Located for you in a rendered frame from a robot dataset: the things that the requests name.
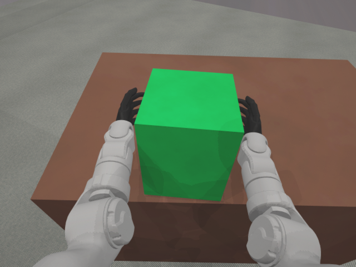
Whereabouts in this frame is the robot left upper arm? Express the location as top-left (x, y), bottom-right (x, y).
top-left (33, 197), bottom-right (135, 267)

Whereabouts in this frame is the robot right hand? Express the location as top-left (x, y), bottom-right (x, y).
top-left (238, 96), bottom-right (262, 135)

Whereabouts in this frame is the robot left forearm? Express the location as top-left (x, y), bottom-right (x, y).
top-left (65, 120), bottom-right (135, 242)

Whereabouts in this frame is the carton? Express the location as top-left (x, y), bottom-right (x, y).
top-left (134, 68), bottom-right (244, 201)

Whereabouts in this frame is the robot right forearm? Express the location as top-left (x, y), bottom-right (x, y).
top-left (237, 132), bottom-right (308, 226)

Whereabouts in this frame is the robot left hand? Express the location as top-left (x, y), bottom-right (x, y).
top-left (116, 87), bottom-right (144, 125)

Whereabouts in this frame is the pedestal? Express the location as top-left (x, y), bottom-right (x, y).
top-left (30, 52), bottom-right (356, 265)

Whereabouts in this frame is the robot right upper arm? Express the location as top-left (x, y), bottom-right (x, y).
top-left (246, 213), bottom-right (346, 267)

